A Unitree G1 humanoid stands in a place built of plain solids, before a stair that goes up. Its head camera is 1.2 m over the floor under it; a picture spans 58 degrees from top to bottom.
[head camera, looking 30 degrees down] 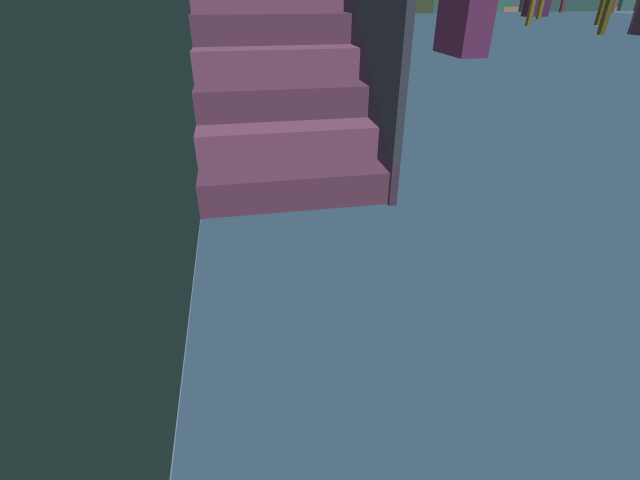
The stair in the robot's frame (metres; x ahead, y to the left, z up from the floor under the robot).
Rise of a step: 0.21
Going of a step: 0.27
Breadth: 1.18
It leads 11 degrees to the left of straight ahead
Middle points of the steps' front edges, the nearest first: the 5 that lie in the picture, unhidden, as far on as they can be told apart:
2.44 0.14 0.21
2.71 0.19 0.42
2.98 0.24 0.63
3.24 0.29 0.84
3.51 0.34 1.05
